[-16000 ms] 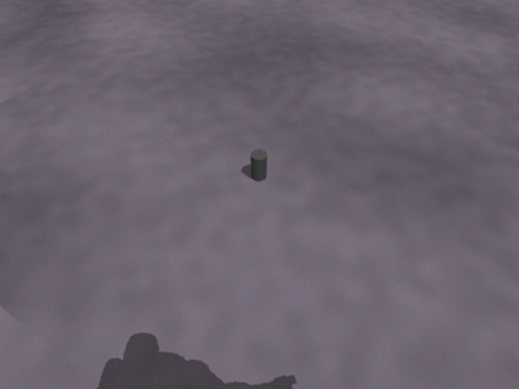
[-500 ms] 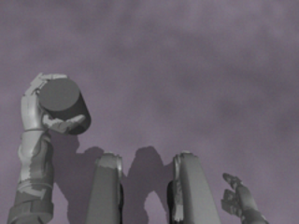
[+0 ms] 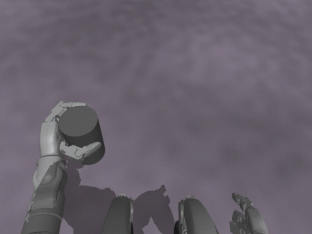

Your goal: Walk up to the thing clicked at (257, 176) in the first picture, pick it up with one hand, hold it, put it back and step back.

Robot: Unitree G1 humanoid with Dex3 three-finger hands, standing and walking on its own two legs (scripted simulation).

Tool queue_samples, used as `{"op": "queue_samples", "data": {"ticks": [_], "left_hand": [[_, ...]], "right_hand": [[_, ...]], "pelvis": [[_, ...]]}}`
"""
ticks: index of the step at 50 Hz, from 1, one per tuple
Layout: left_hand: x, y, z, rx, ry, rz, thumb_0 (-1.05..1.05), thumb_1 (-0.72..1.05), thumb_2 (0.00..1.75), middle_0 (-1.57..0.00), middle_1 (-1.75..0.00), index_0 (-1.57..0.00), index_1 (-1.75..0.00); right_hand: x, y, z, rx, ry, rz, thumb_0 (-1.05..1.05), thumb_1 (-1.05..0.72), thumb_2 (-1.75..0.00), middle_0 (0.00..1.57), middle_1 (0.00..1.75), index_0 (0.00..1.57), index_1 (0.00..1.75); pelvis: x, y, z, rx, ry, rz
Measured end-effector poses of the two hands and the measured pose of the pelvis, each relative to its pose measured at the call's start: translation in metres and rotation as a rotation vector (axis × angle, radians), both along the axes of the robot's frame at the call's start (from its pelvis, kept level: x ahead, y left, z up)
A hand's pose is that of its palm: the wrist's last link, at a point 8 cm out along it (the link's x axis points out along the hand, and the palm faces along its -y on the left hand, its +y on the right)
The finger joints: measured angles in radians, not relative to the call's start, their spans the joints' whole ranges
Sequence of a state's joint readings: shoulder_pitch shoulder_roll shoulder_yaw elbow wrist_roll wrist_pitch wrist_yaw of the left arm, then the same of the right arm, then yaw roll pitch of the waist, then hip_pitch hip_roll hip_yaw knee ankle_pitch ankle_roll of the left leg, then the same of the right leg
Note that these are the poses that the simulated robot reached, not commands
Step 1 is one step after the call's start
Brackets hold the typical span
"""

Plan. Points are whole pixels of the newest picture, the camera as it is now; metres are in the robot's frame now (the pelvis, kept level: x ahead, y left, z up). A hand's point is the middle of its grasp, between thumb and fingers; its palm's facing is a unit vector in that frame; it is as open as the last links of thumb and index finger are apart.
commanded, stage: lift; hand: left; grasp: from the side
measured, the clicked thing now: (85, 137) +0.35 +0.19 -0.01
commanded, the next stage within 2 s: hold in 0.96 s
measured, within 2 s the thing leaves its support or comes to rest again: neither
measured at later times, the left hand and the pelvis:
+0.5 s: hand (79, 122) +0.34 +0.18 +0.09, palm faces +0.16 -0.99 -0.03, open 11.4 cm; pelvis +0.01 -0.01 +0.06, yaw +1 degrees
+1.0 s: hand (80, 110) +0.36 +0.17 +0.12, palm faces +0.16 -0.99 -0.02, open 11.4 cm; pelvis +0.03 -0.01 +0.08, yaw +1 degrees
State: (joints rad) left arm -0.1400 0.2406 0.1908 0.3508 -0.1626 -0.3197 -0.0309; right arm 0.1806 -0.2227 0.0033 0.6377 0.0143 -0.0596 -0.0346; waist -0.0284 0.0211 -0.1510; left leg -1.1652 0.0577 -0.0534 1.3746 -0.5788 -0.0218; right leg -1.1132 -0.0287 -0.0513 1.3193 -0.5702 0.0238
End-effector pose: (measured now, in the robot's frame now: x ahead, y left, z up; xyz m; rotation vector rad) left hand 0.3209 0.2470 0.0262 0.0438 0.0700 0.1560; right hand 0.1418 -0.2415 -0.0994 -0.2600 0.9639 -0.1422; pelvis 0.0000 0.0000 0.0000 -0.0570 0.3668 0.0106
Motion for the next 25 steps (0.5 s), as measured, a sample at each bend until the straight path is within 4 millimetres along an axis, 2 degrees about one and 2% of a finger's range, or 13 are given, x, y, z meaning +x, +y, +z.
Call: {"op": "queue_samples", "data": {"ticks": [13,25], "left_hand": [[-0.009,-0.010,0.039,-0.003,-0.004,-0.002,0.01,-0.50,1.03,-0.66,-0.94,-0.63,-0.93],[-0.007,-0.020,0.067,-0.019,-0.016,0.004,0.01,-0.50,1.03,-0.66,-0.94,-0.63,-0.93]], "right_hand": [[-0.010,0.002,0.032,0.021,0.020,0.003,0.01,-0.92,-0.89,0.20,0.30,0.20,0.30],[-0.004,0.001,0.055,0.027,-0.001,0.005,0.01,-0.92,-0.90,0.20,0.30,0.20,0.30]], "pelvis": [[0.005,-0.002,0.036,0.015,-0.081,0.005],[0.011,-0.008,0.059,0.025,-0.137,0.007]]}}
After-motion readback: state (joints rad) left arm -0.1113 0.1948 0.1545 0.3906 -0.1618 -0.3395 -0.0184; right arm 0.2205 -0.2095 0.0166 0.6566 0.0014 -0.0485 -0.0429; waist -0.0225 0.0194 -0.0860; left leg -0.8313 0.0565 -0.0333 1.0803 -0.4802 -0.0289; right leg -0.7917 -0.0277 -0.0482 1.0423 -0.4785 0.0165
